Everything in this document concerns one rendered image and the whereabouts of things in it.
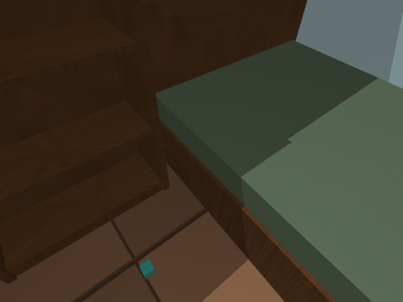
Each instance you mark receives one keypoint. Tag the cube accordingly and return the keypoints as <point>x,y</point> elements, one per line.
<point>147,269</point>

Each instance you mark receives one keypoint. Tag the bed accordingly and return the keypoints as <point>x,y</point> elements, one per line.
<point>296,155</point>

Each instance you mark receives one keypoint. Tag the bookshelf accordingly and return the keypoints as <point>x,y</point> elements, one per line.
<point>80,135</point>

